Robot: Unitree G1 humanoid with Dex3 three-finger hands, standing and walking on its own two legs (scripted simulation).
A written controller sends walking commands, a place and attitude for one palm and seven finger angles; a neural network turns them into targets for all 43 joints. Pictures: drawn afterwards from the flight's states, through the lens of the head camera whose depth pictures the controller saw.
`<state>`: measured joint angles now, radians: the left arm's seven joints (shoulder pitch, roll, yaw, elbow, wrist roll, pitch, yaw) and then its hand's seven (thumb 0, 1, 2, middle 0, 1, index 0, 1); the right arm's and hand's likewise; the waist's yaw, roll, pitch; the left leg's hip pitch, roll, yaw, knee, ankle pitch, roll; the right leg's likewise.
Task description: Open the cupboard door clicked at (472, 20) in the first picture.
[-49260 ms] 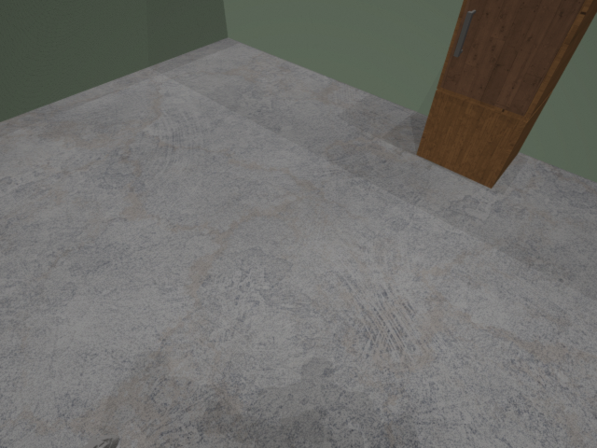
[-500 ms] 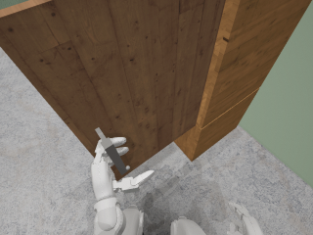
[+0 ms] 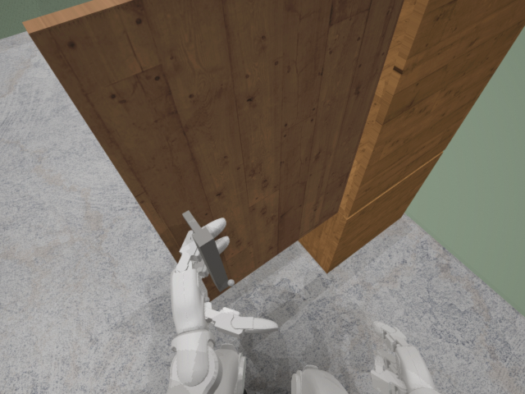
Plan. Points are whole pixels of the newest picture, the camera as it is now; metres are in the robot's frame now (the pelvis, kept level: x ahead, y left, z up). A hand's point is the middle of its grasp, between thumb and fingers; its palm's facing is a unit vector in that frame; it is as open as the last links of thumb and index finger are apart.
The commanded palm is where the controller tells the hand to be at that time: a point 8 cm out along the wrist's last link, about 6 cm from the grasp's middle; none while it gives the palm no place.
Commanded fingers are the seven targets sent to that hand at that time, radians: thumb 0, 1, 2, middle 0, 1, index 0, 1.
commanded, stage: slide the hand sideways off the handle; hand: left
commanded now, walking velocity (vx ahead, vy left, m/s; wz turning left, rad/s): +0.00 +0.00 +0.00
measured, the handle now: (207, 254) +0.32 +0.10 +0.03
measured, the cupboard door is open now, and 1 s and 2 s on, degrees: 90 92 92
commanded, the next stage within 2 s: draw the hand back to the body in 1.16 s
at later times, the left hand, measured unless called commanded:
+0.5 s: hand (209, 321) +0.22 +0.09 +0.03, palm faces -0.15 -0.99 +0.04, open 16.0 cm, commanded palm +0.20 +0.14 +0.02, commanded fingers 0.00 -0.50 0.30 -0.15 -0.30 -0.15 -0.30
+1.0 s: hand (173, 348) +0.19 +0.13 +0.02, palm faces -0.11 -0.99 +0.00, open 16.1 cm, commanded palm +0.16 +0.19 +0.02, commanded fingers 0.00 -0.50 0.30 -0.15 -0.30 -0.15 -0.30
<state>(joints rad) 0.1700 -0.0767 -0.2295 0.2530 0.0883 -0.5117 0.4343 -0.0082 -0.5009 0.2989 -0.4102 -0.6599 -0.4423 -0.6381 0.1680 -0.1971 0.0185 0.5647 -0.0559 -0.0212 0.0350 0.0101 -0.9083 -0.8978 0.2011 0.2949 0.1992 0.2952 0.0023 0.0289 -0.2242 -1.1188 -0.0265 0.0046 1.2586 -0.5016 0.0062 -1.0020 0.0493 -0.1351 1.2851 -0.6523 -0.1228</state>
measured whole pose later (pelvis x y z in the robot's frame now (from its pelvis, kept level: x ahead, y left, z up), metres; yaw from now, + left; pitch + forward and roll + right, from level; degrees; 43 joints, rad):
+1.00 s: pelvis +0.00 +0.03 -0.02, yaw -3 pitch +21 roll -2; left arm 0.56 0.13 -0.17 -0.11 -0.07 -0.54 -0.05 -0.01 -0.50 0.30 -0.18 -0.31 -0.21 -0.33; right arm 0.19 -0.20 0.01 0.41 -0.01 0.02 0.02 0.01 -0.91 -0.90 0.20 0.30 0.20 0.30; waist 0.02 0.04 -0.22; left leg -1.19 -0.01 0.02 1.39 -0.56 0.06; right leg -1.06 0.06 -0.12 1.38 -0.68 -0.09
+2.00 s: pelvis +0.03 +0.06 +0.08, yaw -2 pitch +7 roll -2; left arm 0.72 0.32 0.05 -0.41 -0.06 -0.04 0.11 -0.01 -0.19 0.43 -0.16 -0.30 -0.16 -0.30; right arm 0.30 -0.22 0.05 0.40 0.04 0.03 -0.13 0.01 -0.91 -0.90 0.20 0.30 0.20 0.30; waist 0.03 0.08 -0.16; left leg -0.57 -0.04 0.04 0.85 -0.40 0.09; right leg -0.44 0.06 -0.06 0.79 -0.47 -0.04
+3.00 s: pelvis +0.03 +0.03 +0.12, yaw -3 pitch -4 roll -1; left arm 0.48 0.35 0.33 -0.39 -0.09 -0.09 0.11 0.02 0.89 0.90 -0.21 -0.30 -0.21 -0.30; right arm 0.20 -0.24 0.02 0.62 0.02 -0.07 -0.07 0.01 -0.91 -0.90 0.20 0.30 0.20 0.30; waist 0.06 0.08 0.00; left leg -0.17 -0.03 0.04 0.46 -0.23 0.05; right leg -0.04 0.08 -0.03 0.38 -0.28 -0.07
